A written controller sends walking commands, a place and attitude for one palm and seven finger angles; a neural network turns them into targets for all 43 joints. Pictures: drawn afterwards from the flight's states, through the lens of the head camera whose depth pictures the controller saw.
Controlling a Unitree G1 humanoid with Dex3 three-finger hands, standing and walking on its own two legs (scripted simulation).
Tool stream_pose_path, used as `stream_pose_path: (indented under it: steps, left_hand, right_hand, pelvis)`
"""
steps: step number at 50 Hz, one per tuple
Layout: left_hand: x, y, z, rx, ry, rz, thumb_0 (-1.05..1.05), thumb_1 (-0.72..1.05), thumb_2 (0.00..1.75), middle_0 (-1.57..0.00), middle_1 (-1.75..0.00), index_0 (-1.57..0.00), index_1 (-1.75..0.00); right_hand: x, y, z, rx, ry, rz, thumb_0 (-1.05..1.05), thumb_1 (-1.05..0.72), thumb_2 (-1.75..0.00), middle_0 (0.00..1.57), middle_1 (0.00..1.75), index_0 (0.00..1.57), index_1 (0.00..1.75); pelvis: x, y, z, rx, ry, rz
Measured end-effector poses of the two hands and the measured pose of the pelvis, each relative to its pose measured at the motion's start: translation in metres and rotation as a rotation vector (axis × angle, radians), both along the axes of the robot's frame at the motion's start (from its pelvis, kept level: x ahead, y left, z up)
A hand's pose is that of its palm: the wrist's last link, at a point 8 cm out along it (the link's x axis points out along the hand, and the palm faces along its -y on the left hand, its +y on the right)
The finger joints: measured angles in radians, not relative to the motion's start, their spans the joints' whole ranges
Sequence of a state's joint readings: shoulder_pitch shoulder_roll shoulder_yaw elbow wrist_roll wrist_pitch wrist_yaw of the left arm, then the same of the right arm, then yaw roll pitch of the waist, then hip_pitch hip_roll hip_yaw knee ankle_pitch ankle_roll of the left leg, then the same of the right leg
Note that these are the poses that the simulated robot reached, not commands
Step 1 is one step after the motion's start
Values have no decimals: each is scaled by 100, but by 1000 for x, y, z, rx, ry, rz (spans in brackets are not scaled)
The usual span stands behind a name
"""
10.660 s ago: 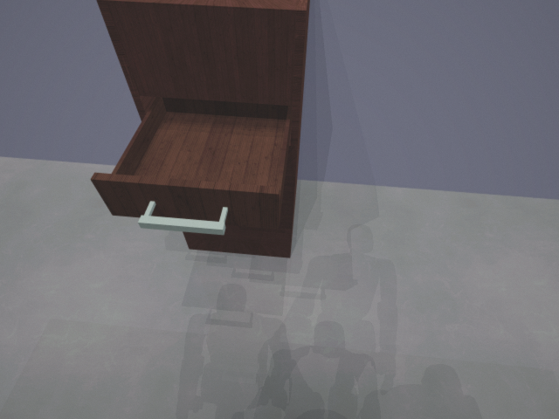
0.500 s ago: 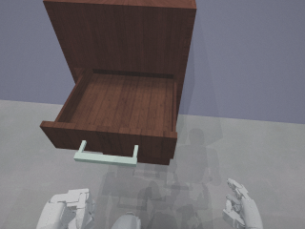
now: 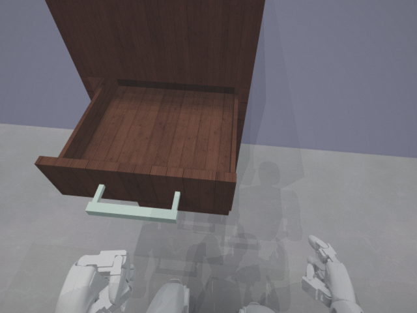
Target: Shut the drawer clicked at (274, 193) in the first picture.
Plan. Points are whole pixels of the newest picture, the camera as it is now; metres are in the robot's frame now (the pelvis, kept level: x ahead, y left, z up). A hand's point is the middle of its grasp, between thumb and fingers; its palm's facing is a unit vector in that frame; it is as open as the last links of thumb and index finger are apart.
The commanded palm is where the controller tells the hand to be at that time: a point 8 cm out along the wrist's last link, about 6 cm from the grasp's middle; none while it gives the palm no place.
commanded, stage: bring the fist close to the handle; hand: left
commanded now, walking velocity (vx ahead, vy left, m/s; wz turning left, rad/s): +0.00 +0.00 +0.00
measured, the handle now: (135, 203) +0.32 +0.17 +0.01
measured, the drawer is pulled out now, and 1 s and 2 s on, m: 0.28 0.28 0.23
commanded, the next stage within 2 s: push the drawer shut in 0.98 s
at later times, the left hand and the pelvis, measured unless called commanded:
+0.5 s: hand (135, 269) +0.20 +0.14 +0.02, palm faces -0.05 -1.00 -0.01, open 3.3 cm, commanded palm +0.17 +0.20 +0.02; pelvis +0.00 +0.01 -0.02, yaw -1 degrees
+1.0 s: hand (142, 269) +0.20 +0.13 +0.00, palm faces -0.06 -1.00 -0.01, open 3.3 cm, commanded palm +0.18 +0.19 +0.02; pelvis +0.00 +0.01 -0.03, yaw -1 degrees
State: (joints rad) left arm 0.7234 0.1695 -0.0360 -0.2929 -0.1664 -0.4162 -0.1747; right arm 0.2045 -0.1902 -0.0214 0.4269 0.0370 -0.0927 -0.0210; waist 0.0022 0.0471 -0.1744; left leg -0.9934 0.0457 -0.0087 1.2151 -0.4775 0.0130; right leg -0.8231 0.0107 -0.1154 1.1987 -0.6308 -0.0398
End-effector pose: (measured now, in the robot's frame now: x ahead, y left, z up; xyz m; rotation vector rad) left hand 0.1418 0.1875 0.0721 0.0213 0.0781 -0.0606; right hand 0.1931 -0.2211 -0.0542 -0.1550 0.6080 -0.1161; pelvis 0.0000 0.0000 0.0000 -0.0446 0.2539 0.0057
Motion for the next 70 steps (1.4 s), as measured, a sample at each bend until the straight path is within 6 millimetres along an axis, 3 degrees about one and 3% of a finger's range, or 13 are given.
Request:
stream_pose_path:
  steps: [12,33,42,49,57,65,70]
  left_hand:
    - [16,5,-22,-2,-1,16,1,90,90,-140,-160,-140,-160]
    - [46,6,-64,-20,1,-5,1,90,90,-140,-160,-140,-160]
    - [40,3,-48,-15,-17,10,1,90,90,-140,-160,-140,-160]
    - [41,1,-65,-10,28,3,1,90,90,-140,-160,-140,-160]
    - [50,8,-50,1,-40,18,1,90,90,-140,-160,-140,-160]
    - [67,-3,-65,0,11,-29,1,90,90,-140,-160,-140,-160]
    - [82,4,-57,10,-40,3,1,90,90,-140,-160,-140,-160]
  right_hand:
    - [-16,-8,-18,-35,74,-18,2,-90,-90,20,30,20,30]
    - [-11,5,-44,-52,118,18,2,-90,-90,20,30,20,30]
    - [-10,14,-44,-21,131,26,2,-90,-90,20,30,20,30]
    - [-10,13,-44,-39,135,36,2,-90,-90,20,30,20,30]
    - [-11,7,-45,-44,149,28,2,-90,-90,20,30,20,30]
    - [-15,1,-45,-59,159,16,2,-90,-90,20,30,20,30]
    - [-19,-3,-47,-62,182,8,2,-90,-90,20,30,20,30]
  pelvis:
    - [0,1,-9,-4,39,-6]
    - [-3,11,-32,-17,106,-15]
    - [-2,15,-29,-17,100,-14]
    - [-3,13,-31,-17,107,-14]
    - [-1,11,-31,-22,107,-10]
    - [1,9,-30,-18,114,-15]
    - [3,7,-29,-16,117,-17]
